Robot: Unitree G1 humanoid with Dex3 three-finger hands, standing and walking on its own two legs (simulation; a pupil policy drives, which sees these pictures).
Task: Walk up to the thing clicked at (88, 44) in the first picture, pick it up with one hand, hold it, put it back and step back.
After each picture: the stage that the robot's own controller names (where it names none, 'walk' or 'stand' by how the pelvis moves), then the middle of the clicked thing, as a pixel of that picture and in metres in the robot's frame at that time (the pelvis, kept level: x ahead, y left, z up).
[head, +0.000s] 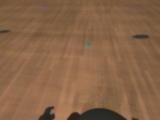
stand; (88, 44) +1.60 +0.11 -0.72
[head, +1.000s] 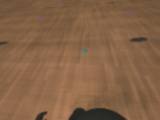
walk; (84, 51) +1.46 +0.28 -0.71
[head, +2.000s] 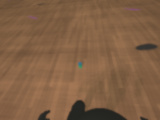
walk; (80, 65) +0.95 +0.30 -0.72
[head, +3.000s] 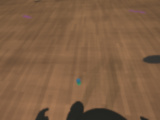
walk; (78, 81) +0.58 +0.24 -0.71
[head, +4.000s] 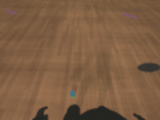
stand; (72, 94) +0.37 +0.20 -0.70
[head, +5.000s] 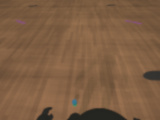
stand; (74, 102) +0.32 +0.20 -0.72
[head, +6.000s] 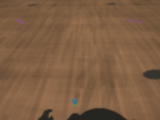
stand; (74, 102) +0.32 +0.20 -0.73
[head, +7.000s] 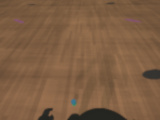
stand; (73, 102) +0.31 +0.21 -0.73
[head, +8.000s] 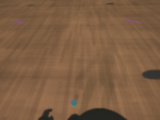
stand; (73, 103) +0.31 +0.21 -0.73
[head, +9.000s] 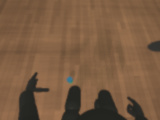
go down; (70, 80) +0.35 +0.22 -0.54
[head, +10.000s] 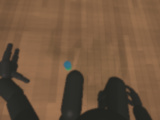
go down; (67, 66) +0.39 +0.24 -0.31
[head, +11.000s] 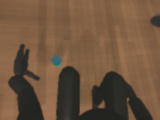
close in; (56, 61) +0.38 +0.26 -0.26
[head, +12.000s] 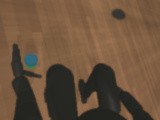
close; (31, 61) +0.37 +0.28 -0.21
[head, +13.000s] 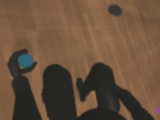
close; (26, 62) +0.36 +0.29 -0.21
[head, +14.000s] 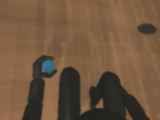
lift; (48, 67) +0.30 +0.29 -0.11
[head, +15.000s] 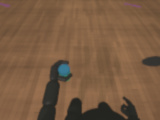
lift; (65, 73) +0.32 +0.18 +0.03
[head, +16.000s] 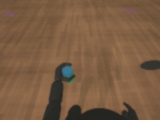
hold; (68, 75) +0.32 +0.17 +0.01
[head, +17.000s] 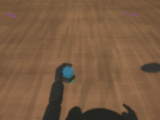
crouch; (68, 75) +0.32 +0.17 +0.01
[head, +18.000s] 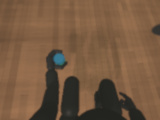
crouch; (60, 61) +0.39 +0.22 -0.09
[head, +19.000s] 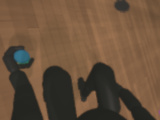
lower; (23, 58) +0.37 +0.30 -0.22
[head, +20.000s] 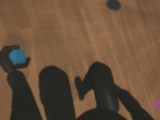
lower; (19, 58) +0.38 +0.31 -0.22
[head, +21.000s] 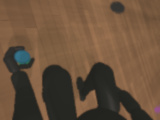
lower; (23, 59) +0.37 +0.30 -0.22
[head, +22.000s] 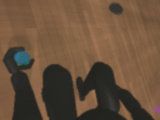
lower; (23, 59) +0.37 +0.30 -0.22
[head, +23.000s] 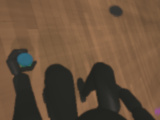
loosen; (25, 61) +0.36 +0.29 -0.21
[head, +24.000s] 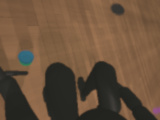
withdraw; (26, 58) +0.37 +0.29 -0.20
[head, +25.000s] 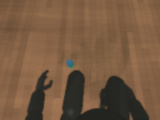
walk; (70, 64) +0.41 +0.23 -0.34
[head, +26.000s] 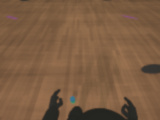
stand; (72, 100) +0.33 +0.20 -0.66
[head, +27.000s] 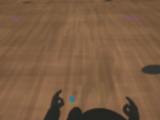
stand; (72, 99) +0.34 +0.22 -0.67
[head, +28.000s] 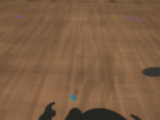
stand; (73, 97) +0.35 +0.20 -0.70
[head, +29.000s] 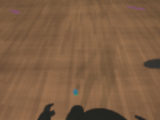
walk; (75, 92) +0.36 +0.20 -0.71
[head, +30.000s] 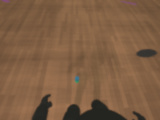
walk; (77, 79) +0.52 +0.15 -0.71
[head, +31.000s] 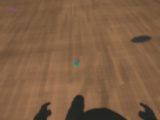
walk; (76, 64) +0.82 +0.30 -0.68
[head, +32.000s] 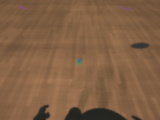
stand; (79, 61) +0.97 +0.23 -0.71
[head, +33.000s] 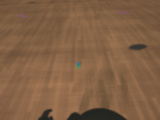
stand; (78, 65) +0.97 +0.24 -0.72
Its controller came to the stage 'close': yes
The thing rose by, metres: 0.72
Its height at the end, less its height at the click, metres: +0.00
